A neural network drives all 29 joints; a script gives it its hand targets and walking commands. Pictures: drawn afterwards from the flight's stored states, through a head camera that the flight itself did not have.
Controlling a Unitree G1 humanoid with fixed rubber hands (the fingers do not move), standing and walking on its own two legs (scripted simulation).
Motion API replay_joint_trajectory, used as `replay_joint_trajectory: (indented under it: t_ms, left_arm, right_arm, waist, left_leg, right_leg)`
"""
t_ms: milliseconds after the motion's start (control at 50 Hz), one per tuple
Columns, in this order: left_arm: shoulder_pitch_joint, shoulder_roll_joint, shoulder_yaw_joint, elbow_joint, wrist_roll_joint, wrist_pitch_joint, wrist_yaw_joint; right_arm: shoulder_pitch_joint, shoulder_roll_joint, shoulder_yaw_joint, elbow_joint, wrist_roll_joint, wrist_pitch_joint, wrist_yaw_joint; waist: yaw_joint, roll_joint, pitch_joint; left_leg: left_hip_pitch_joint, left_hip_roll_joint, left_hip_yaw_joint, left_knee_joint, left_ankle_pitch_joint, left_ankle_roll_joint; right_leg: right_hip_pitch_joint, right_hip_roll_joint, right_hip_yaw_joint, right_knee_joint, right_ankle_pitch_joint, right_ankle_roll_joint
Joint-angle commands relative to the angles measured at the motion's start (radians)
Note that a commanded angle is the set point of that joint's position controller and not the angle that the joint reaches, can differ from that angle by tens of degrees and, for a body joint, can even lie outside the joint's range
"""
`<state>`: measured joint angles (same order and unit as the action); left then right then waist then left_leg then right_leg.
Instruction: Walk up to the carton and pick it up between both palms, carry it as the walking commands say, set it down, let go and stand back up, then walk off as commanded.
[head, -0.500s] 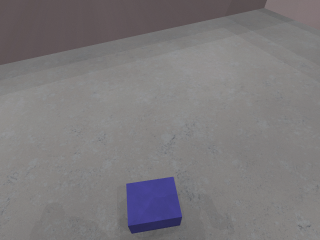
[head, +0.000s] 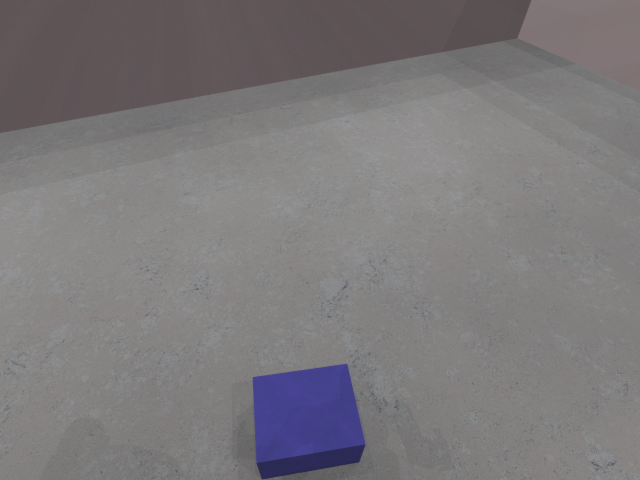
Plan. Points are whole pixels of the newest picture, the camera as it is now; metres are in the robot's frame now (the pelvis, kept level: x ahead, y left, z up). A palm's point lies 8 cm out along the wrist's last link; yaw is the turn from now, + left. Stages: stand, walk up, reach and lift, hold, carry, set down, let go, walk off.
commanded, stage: walk up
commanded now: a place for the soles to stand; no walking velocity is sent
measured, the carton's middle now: (305, 419) +0.46 +0.02 -0.69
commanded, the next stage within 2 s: reach and lift in 1.04 s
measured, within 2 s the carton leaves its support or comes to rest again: neither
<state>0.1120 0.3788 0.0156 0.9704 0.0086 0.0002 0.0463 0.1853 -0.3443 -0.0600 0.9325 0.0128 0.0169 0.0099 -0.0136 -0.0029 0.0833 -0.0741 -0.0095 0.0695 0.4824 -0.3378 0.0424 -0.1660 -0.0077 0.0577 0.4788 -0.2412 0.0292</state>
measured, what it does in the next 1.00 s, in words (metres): stands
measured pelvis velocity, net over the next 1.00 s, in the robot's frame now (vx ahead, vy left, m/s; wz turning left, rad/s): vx -0.01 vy -0.03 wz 0.11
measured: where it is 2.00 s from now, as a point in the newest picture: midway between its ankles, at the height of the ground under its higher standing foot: outside the picture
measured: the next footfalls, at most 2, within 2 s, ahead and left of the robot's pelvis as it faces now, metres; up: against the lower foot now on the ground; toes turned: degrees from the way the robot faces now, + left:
none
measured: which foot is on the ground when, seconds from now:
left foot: down 0.00-1.00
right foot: down 0.00-1.00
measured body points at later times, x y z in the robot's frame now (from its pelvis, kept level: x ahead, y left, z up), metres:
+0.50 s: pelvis -0.02 -0.02 +0.01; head -0.02 -0.02 +0.46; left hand +0.04 +0.30 -0.11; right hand +0.09 -0.32 -0.12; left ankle -0.04 +0.09 -0.74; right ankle +0.02 -0.15 -0.74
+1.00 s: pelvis -0.01 -0.03 +0.01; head -0.01 -0.03 +0.46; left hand +0.04 +0.29 -0.11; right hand +0.09 -0.32 -0.12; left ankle -0.04 +0.09 -0.74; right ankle +0.02 -0.15 -0.74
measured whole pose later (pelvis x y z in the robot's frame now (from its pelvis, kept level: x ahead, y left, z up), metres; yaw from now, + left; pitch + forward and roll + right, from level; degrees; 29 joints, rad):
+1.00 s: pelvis -0.01 -0.03 +0.01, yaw +6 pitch -4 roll +0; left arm 0.18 0.37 0.04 0.98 0.01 -0.02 0.02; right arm 0.20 -0.35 -0.05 0.98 0.00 0.00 0.00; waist 0.00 0.00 0.07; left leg -0.08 -0.01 -0.04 0.39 -0.25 0.00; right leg -0.13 -0.02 -0.05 0.38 -0.19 0.00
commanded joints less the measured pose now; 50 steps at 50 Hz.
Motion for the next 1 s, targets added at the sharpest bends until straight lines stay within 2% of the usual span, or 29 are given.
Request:
replay_joint_trajectory:
  t_ms: [0,40,60,100,160,240,300,320,360,380,400,440,460,480,520,540,560,580,600,660,720,740,800,860,920,940,980]
  left_arm:
    - [-0.002,0.192,0.049,-0.047,0.006,-0.022,0.008]
    - [-0.001,0.207,0.055,-0.039,0.006,-0.021,0.006]
    - [0.003,0.208,0.058,-0.041,0.008,-0.021,0.006]
    - [-0.017,0.196,0.054,-0.047,0.004,-0.022,0.006]
    - [0.0,0.192,0.054,-0.045,0.005,-0.023,0.002]
    - [0.0,0.192,0.054,-0.035,0.004,-0.028,0.002]
    - [0.008,0.198,0.054,-0.031,0.006,-0.03,-0.001]
    - [0.005,0.191,0.053,-0.029,0.005,-0.033,-0.003]
    - [0.017,0.198,0.053,-0.03,0.002,-0.036,-0.002]
    - [0.018,0.198,0.056,-0.028,0.005,-0.037,-0.003]
    - [0.023,0.207,0.059,-0.028,0.007,-0.036,-0.004]
    - [0.007,0.219,0.065,-0.034,0.008,-0.04,-0.004]
    - [0.015,0.211,0.063,-0.033,0.007,-0.041,-0.005]
    - [0.02,0.207,0.06,-0.035,0.003,-0.043,-0.005]
    - [0.009,0.207,0.061,-0.044,0.006,-0.044,-0.01]
    - [0.022,0.196,0.061,-0.04,0.004,-0.043,-0.009]
    - [0.03,0.205,0.063,-0.041,0.001,-0.045,-0.009]
    - [0.037,0.201,0.061,-0.037,0.003,-0.045,-0.009]
    - [0.048,0.208,0.063,-0.037,0.006,-0.044,-0.009]
    - [0.04,0.211,0.067,-0.045,0.002,-0.044,-0.011]
    - [0.046,0.196,0.064,-0.056,-0.001,-0.047,-0.012]
    - [0.046,0.199,0.064,-0.051,-0.003,-0.046,-0.012]
    - [0.044,0.194,0.067,-0.052,0.001,-0.043,-0.013]
    - [0.053,0.196,0.067,-0.051,0.001,-0.043,-0.013]
    - [0.036,0.206,0.071,-0.058,0.004,-0.041,-0.015]
    - [0.029,0.2,0.07,-0.061,0.005,-0.04,-0.014]
    - [0.027,0.198,0.065,-0.067,-0.003,-0.041,-0.015]
  right_arm:
    - [-0.019,-0.205,-0.048,-0.066,-0.002,-0.021,-0.008]
    - [-0.019,-0.205,-0.05,-0.055,-0.006,-0.02,-0.007]
    - [-0.023,-0.217,-0.053,-0.062,-0.006,-0.021,-0.009]
    - [-0.019,-0.208,-0.05,-0.05,-0.006,-0.021,-0.005]
    - [-0.026,-0.202,-0.047,-0.05,-0.006,-0.02,-0.002]
    - [-0.041,-0.207,-0.043,-0.051,-0.006,-0.025,-0.007]
    - [-0.033,-0.206,-0.043,-0.04,-0.004,-0.024,-0.006]
    - [-0.034,-0.208,-0.044,-0.034,-0.008,-0.026,-0.006]
    - [-0.027,-0.196,-0.044,-0.031,-0.005,-0.023,-0.005]
    - [-0.028,-0.193,-0.044,-0.029,-0.006,-0.02,-0.004]
    - [-0.015,-0.208,-0.044,-0.033,-0.01,-0.021,-0.007]
    - [-0.016,-0.202,-0.043,-0.022,-0.009,-0.022,-0.007]
    - [-0.019,-0.202,-0.044,-0.025,-0.013,-0.022,-0.009]
    - [-0.013,-0.2,-0.043,-0.017,-0.014,-0.025,-0.008]
    - [-0.003,-0.207,-0.042,-0.014,-0.011,-0.028,-0.009]
    - [-0.013,-0.203,-0.044,-0.017,-0.012,-0.028,-0.011]
    - [-0.008,-0.201,-0.038,-0.014,-0.006,-0.028,-0.009]
    - [-0.026,-0.203,-0.042,-0.016,-0.012,-0.03,-0.011]
    - [-0.019,-0.203,-0.044,-0.014,-0.012,-0.028,-0.011]
    - [-0.016,-0.187,-0.037,-0.011,-0.013,-0.029,-0.012]
    - [-0.011,-0.202,-0.036,-0.002,-0.015,-0.031,-0.012]
    - [-0.015,-0.202,-0.035,-0.006,-0.01,-0.032,-0.014]
    - [-0.002,-0.204,-0.034,-0.002,-0.009,-0.034,-0.016]
    - [-0.015,-0.195,-0.03,-0.014,-0.008,-0.033,-0.018]
    - [-0.011,-0.202,-0.027,-0.012,-0.013,-0.031,-0.018]
    - [-0.001,-0.199,-0.027,-0.006,-0.016,-0.033,-0.016]
    - [-0.007,-0.204,-0.029,-0.013,-0.012,-0.036,-0.019]
  waist:
    - [0.02,0.041,-0.076]
    - [0.012,0.035,-0.08]
    - [0.015,0.01,-0.079]
    - [0.01,0.024,-0.044]
    - [0.01,0.046,-0.044]
    - [0.013,0.001,-0.032]
    - [0.011,0.004,-0.047]
    - [0.013,0.04,-0.03]
    - [0.007,0.036,-0.028]
    - [0.009,-0.008,-0.024]
    - [0.002,0.009,-0.047]
    - [0.004,-0.031,-0.051]
    - [0.006,-0.008,-0.046]
    - [0.003,0.003,-0.036]
    - [0.001,-0.028,-0.054]
    - [0.01,-0.025,-0.04]
    - [0.014,0.008,-0.061]
    - [0.015,-0.022,-0.039]
    - [0.022,-0.027,-0.048]
    - [0.017,-0.001,-0.038]
    - [0.019,0.013,-0.047]
    - [0.021,0.026,-0.046]
    - [0.021,0.006,-0.041]
    - [0.023,-0.021,-0.052]
    - [0.021,-0.006,-0.043]
    - [0.018,0.003,-0.037]
    - [0.015,0.043,-0.055]
  left_leg:
    - [-0.081,0.135,-0.122,-0.091,0.385,0.017]
    - [-0.072,0.124,-0.115,-0.103,0.298,0.005]
    - [-0.062,0.124,-0.119,-0.104,0.288,0.01]
    - [-0.07,0.13,-0.14,-0.136,0.277,0.014]
    - [-0.088,0.13,-0.134,-0.151,0.202,0.019]
    - [-0.114,0.13,-0.167,-0.166,0.157,0.019]
    - [-0.068,0.125,-0.162,-0.175,0.169,0.013]
    - [-0.071,0.119,-0.157,-0.182,0.163,0.008]
    - [-0.064,0.119,-0.169,-0.175,0.165,0.007]
    - [-0.063,0.111,-0.155,-0.166,0.144,0.003]
    - [-0.048,0.108,-0.158,-0.15,0.144,0.004]
    - [-0.041,0.108,-0.163,-0.157,0.163,-0.001]
    - [-0.045,0.105,-0.16,-0.155,0.143,-0.004]
    - [-0.032,0.107,-0.162,-0.16,0.143,0.0]
    - [-0.033,0.111,-0.18,-0.167,0.168,0.004]
    - [-0.046,0.112,-0.18,-0.164,0.184,0.004]
    - [-0.042,0.111,-0.182,-0.167,0.187,0.003]
    - [-0.04,0.108,-0.173,-0.158,0.201,0.002]
    - [-0.047,0.103,-0.183,-0.155,0.184,-0.002]
    - [-0.064,0.104,-0.182,-0.171,0.173,-0.002]
    - [-0.066,0.111,-0.187,-0.169,0.24,-0.004]
    - [-0.054,0.111,-0.185,-0.169,0.25,-0.007]
    - [-0.071,0.103,-0.18,-0.167,0.222,-0.004]
    - [-0.089,0.11,-0.191,-0.145,0.238,-0.004]
    - [-0.097,0.099,-0.183,-0.15,0.222,-0.011]
    - [-0.103,0.099,-0.187,-0.151,0.211,-0.011]
    - [-0.084,0.1,-0.197,-0.156,0.253,-0.002]
  right_leg:
    - [0.106,-0.086,0.027,-0.027,0.306,-0.079]
    - [0.09,-0.104,0.047,-0.039,0.272,-0.093]
    - [0.085,-0.101,0.032,-0.036,0.266,-0.091]
    - [0.063,-0.09,0.018,-0.046,0.229,-0.081]
    - [0.072,-0.088,0.02,-0.067,0.169,-0.074]
    - [0.081,-0.095,0.034,-0.094,0.142,-0.076]
    - [0.056,-0.099,0.02,-0.101,0.15,-0.069]
    - [0.048,-0.108,0.038,-0.115,0.136,-0.076]
    - [0.036,-0.112,0.037,-0.14,0.116,-0.072]
    - [0.036,-0.115,0.044,-0.151,0.101,-0.073]
    - [0.039,-0.129,0.054,-0.148,0.104,-0.087]
    - [0.029,-0.146,0.069,-0.164,0.079,-0.094]
    - [0.016,-0.155,0.085,-0.179,0.061,-0.095]
    - [-0.001,-0.146,0.069,-0.175,0.063,-0.094]
    - [0.027,-0.133,0.042,-0.169,0.079,-0.081]
    - [0.026,-0.134,0.034,-0.166,0.091,-0.079]
    - [0.041,-0.134,0.042,-0.163,0.082,-0.081]
    - [0.034,-0.14,0.041,-0.174,0.116,-0.083]
    - [0.039,-0.148,0.051,-0.179,0.095,-0.089]
    - [0.039,-0.156,0.052,-0.188,0.064,-0.099]
    - [0.074,-0.142,0.015,-0.168,0.139,-0.079]
    - [0.07,-0.142,0.023,-0.166,0.157,-0.079]
    - [0.079,-0.142,0.009,-0.168,0.108,-0.083]
    - [0.1,-0.141,-0.009,-0.165,0.147,-0.077]
    - [0.083,-0.158,0.025,-0.173,0.077,-0.087]
    - [0.083,-0.161,0.014,-0.174,0.06,-0.086]
    - [0.086,-0.145,-0.001,-0.162,0.102,-0.075]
